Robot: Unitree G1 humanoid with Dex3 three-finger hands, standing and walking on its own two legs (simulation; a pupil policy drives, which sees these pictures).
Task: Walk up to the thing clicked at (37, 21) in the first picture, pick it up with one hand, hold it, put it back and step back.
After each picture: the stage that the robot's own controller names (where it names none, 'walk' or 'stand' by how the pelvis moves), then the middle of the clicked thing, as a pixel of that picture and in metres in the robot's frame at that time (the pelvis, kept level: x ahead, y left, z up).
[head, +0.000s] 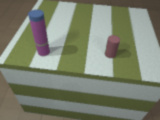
stand; (40, 35) +0.68 +0.21 -0.02
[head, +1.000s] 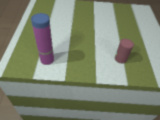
walk; (44, 42) +0.57 +0.16 -0.01
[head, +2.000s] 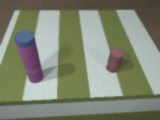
stand; (31, 59) +0.49 +0.21 -0.01
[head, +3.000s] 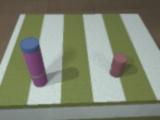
stand; (35, 65) +0.48 +0.20 -0.03
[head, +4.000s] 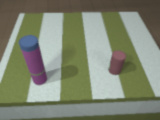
stand; (35, 62) +0.49 +0.21 -0.03
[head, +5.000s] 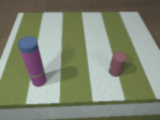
stand; (34, 64) +0.48 +0.20 -0.03
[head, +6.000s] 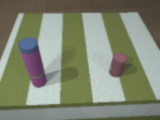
stand; (34, 65) +0.48 +0.20 -0.03
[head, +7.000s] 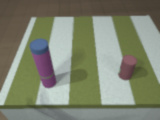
rise first; (44, 66) +0.48 +0.19 -0.02
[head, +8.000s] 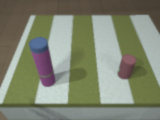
go down; (44, 64) +0.48 +0.19 -0.02
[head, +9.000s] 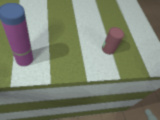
go down; (19, 39) +0.51 +0.18 +0.02
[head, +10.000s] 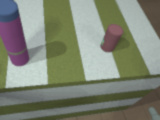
go down; (13, 38) +0.50 +0.18 +0.05
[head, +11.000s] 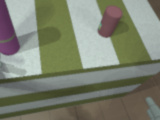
close in; out of the picture +0.51 +0.19 +0.08
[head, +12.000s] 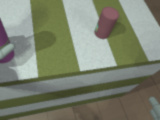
lift; out of the picture +0.49 +0.20 +0.08
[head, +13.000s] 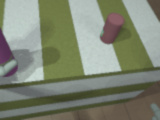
lift; out of the picture +0.44 +0.21 +0.07
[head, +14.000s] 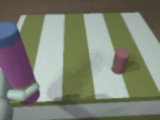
lift; (18, 69) +0.32 +0.18 +0.17
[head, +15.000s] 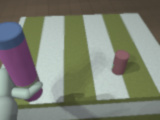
hold; (21, 68) +0.32 +0.17 +0.16
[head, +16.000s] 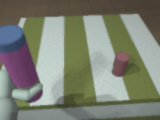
hold; (22, 70) +0.32 +0.17 +0.16
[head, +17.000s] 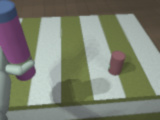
crouch; (15, 46) +0.39 +0.19 +0.18
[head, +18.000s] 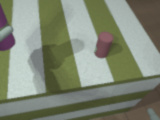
lower; out of the picture +0.51 +0.21 +0.18
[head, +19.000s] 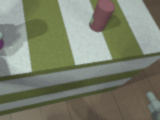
lower; out of the picture +0.52 +0.20 +0.09
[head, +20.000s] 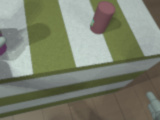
lower; out of the picture +0.51 +0.20 +0.08
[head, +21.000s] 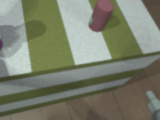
lower; out of the picture +0.52 +0.21 +0.09
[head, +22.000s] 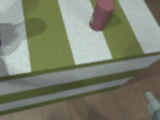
lower; out of the picture +0.52 +0.21 +0.09
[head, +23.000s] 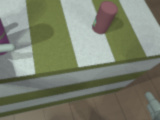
open; out of the picture +0.51 +0.19 +0.08
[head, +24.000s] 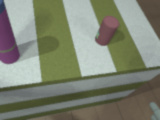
sink last; (0, 34) +0.49 +0.19 +0.06
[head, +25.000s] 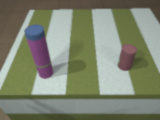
stand; (40, 54) +0.51 +0.19 +0.03
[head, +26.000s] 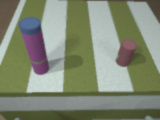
stand; (36, 49) +0.50 +0.19 +0.04
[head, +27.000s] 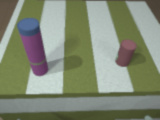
stand; (35, 50) +0.49 +0.19 +0.04
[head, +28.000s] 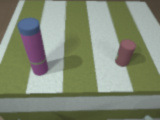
stand; (35, 50) +0.49 +0.19 +0.04
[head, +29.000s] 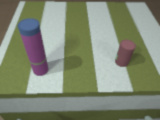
stand; (35, 50) +0.50 +0.19 +0.04
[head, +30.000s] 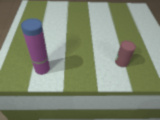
stand; (37, 50) +0.50 +0.18 +0.03
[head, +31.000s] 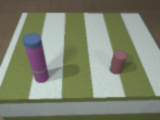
walk; (37, 60) +0.51 +0.20 -0.02
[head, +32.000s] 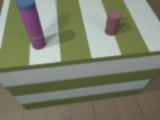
walk; (33, 26) +0.62 +0.21 +0.00
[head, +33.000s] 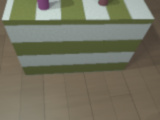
walk; out of the picture +0.92 +0.20 +0.00
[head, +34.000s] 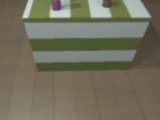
stand; out of the picture +1.09 +0.19 -0.01
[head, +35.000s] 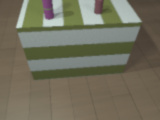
stand; (47, 1) +1.07 +0.22 -0.03
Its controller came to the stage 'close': yes
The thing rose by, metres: 0.20
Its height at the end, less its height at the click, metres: +0.00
